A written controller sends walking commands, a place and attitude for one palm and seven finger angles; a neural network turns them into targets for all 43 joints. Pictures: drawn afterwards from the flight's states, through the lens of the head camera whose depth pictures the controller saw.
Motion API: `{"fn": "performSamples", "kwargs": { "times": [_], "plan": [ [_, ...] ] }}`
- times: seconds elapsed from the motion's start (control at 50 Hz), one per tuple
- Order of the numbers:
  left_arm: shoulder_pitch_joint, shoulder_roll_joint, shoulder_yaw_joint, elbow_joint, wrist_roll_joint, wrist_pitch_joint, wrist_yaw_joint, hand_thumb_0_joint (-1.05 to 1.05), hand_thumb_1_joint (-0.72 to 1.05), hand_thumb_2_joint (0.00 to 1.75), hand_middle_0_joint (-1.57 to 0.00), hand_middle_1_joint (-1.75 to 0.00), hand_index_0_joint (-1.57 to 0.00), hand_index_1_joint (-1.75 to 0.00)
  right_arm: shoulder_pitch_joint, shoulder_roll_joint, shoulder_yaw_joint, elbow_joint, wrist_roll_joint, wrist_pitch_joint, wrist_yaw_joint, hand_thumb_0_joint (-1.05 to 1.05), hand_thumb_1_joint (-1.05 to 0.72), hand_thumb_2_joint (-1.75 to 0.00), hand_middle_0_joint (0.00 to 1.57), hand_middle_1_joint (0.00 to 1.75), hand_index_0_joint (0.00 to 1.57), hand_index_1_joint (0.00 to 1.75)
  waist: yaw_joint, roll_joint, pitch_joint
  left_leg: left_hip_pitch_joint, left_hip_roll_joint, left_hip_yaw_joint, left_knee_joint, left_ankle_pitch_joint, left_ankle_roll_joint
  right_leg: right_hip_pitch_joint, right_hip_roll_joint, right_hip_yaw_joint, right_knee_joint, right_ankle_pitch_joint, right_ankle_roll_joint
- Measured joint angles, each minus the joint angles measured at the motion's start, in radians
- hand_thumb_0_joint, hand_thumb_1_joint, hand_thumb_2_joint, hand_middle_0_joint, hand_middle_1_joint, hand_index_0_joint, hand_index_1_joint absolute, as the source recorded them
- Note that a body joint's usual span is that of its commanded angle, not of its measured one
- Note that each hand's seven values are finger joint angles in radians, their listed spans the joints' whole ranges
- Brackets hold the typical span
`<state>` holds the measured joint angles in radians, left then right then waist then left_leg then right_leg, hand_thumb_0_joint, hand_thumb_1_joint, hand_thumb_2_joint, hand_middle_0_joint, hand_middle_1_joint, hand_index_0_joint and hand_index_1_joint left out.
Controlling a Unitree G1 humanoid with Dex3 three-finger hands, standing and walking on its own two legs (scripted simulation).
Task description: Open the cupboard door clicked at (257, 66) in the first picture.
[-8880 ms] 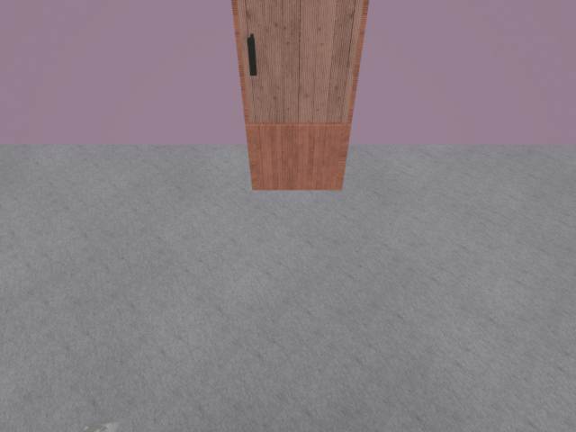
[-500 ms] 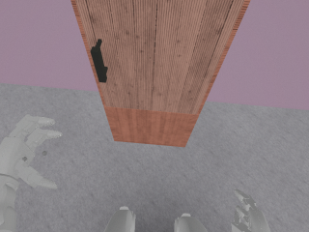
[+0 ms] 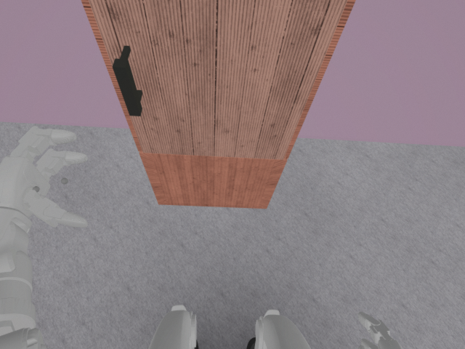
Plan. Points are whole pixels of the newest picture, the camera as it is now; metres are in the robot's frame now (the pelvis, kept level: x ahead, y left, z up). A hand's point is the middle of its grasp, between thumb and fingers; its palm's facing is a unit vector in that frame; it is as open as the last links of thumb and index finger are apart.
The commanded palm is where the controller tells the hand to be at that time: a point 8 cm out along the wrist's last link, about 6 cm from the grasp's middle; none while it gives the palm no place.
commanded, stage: move the hooked fingers beside the handle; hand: left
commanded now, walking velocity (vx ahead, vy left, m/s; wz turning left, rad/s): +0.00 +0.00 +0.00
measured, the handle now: (131, 82) +0.61 +0.22 +0.04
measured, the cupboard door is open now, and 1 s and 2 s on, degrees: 0 0 0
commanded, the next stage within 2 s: slide the fingers in behind the handle in 1.86 s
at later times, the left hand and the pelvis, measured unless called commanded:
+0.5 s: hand (76, 138) +0.46 +0.28 +0.05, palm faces -0.01 -1.00 -0.03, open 14.0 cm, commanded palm +0.45 +0.32 +0.05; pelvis +0.00 +0.00 -0.02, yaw -1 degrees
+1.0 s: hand (88, 102) +0.55 +0.29 +0.04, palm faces +0.00 -1.00 -0.03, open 14.0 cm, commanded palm +0.55 +0.31 +0.04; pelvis -0.01 +0.01 -0.04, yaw -3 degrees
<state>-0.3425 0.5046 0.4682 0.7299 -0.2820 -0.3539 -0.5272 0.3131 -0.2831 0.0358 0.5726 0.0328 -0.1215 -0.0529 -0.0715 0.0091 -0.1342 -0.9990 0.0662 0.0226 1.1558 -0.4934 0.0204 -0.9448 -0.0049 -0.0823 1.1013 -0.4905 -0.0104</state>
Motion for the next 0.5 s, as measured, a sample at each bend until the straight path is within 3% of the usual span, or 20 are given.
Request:
{"fn": "performSamples", "kwargs": {
  "times": [0.2, 0.5],
  "plan": [
    [-0.159, 0.039, 0.01, 0.154, 0.042, -0.038, -0.01, -0.01, -0.5, 0.31, -0.3, -1.2, -0.3, -1.19, 0.011, -0.005, -0.005, 0.038, -0.006, 0.039, 0.001, 0.01, -0.9, -0.89, 0.21, 0.3, 0.2, 0.3, -0.015, -0.004, 0.005, -0.042, 0.001, -0.003, 0.021, -0.005, 0.003, -0.038, 0.001, -0.002, 0.015, -0.002, 0.002],
    [-0.386, 0.161, 0.06, 0.361, 0.109, -0.045, -0.011, -0.01, -0.5, 0.31, -0.3, -1.2, -0.3, -1.19, 0.013, -0.007, 0.011, 0.036, -0.017, 0.105, 0.01, 0.01, -0.9, -0.89, 0.21, 0.3, 0.2, 0.3, -0.061, -0.004, 0.012, -0.136, 0.014, -0.006, 0.074, -0.018, 0.007, -0.129, 0.012, -0.002, 0.054, -0.004, 0.005]
  ]
}}
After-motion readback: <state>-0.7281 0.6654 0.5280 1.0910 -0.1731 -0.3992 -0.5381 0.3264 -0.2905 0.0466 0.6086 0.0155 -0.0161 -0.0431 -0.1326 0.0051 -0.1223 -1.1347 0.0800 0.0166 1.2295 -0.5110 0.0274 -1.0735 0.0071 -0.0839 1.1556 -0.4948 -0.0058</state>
